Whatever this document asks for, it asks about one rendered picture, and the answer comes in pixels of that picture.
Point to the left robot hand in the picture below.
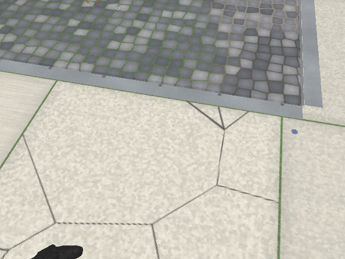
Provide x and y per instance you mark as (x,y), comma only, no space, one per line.
(62,252)

